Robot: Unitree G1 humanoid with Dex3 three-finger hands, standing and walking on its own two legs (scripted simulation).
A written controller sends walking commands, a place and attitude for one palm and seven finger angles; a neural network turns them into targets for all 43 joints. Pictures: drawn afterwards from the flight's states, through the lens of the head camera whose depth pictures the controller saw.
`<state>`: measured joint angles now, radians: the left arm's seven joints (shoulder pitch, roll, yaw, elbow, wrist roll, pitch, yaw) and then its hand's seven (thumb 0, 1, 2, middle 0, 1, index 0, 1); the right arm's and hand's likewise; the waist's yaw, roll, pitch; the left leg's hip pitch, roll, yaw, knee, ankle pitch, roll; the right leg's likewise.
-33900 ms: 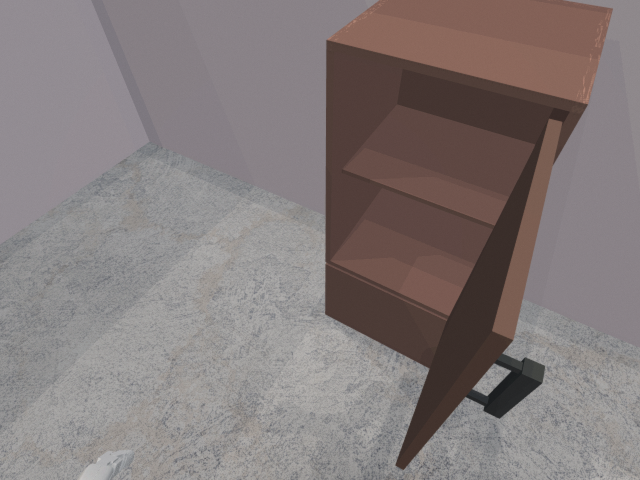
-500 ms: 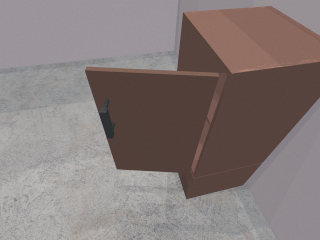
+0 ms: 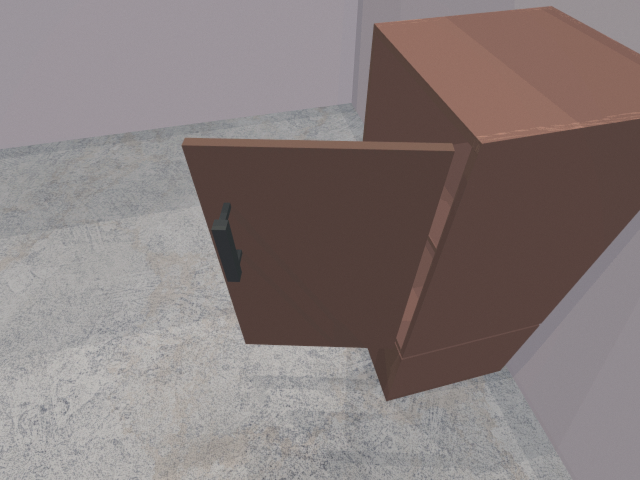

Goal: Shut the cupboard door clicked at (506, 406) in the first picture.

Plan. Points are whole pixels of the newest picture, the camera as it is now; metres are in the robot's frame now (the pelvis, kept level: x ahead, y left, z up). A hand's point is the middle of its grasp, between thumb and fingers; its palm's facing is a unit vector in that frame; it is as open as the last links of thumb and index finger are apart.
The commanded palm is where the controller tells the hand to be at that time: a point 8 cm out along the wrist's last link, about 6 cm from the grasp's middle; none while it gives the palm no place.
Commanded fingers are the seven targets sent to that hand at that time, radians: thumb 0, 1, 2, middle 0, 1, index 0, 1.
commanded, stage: look again from close up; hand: left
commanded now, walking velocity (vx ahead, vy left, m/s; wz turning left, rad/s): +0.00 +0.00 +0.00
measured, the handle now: (230, 243) +0.46 +0.18 +0.00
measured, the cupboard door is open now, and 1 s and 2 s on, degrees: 74 74 74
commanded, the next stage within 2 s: raise the hand and make a fist in 0.04 s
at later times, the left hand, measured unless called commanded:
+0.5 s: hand (188, 478) +0.14 +0.17 -0.05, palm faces -0.01 -1.00 -0.02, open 6.5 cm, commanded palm +0.11 +0.23 -0.05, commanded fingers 0.00 0.90 0.90 -0.53 -0.66 -0.53 -0.66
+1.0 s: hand (165, 463) +0.15 +0.19 -0.03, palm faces +0.03 -1.00 -0.04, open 4.1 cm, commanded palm +0.12 +0.24 -0.03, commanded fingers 0.00 0.90 0.90 -0.99 -1.16 -0.99 -1.16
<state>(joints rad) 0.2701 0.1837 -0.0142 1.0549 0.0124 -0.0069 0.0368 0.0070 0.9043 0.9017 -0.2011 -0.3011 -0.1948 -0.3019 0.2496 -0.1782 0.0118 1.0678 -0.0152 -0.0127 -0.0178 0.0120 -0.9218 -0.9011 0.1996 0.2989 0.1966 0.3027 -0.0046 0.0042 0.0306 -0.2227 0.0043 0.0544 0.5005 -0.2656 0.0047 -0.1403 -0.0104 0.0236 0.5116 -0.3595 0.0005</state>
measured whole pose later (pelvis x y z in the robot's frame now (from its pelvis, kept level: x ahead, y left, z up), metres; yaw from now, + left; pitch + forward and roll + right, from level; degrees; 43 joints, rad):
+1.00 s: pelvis -0.07 +0.00 -0.09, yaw +1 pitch +14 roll -2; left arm 0.41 0.23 0.18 -0.02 -0.30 -0.37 -0.26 0.02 0.90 0.90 -0.82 -0.97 -0.81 -0.97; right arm 0.31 -0.22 -0.01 0.57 0.02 -0.23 -0.06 0.02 -0.90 -0.90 0.20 0.30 0.20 0.30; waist -0.01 0.05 -0.14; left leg -0.96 0.04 -0.01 1.16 -0.44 0.00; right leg -0.84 0.01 -0.06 1.16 -0.55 -0.01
